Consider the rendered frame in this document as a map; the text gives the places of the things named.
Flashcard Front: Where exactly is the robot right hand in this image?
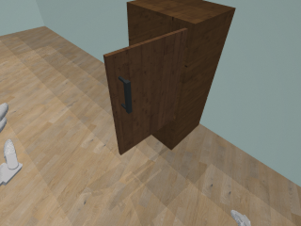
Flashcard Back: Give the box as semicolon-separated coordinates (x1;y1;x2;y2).
230;210;251;226

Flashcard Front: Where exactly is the robot left hand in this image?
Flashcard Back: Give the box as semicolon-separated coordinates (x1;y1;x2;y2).
0;103;23;186

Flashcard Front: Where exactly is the cupboard door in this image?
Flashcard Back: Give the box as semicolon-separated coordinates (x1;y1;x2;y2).
103;28;188;155

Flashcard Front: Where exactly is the handle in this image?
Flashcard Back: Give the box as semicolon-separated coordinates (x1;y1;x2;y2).
118;76;133;114

